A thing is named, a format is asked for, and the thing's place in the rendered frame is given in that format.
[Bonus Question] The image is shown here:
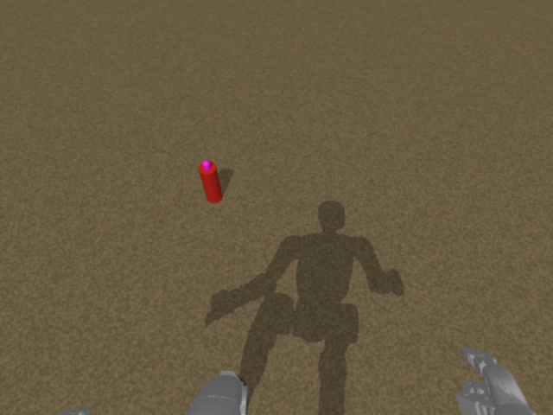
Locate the bottle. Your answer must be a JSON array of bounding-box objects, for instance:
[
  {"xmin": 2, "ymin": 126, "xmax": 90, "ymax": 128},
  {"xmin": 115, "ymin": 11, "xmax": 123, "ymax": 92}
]
[{"xmin": 199, "ymin": 160, "xmax": 222, "ymax": 203}]

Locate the right robot hand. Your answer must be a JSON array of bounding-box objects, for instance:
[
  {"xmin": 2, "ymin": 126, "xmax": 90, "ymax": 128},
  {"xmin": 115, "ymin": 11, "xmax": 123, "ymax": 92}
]
[{"xmin": 456, "ymin": 348, "xmax": 529, "ymax": 415}]

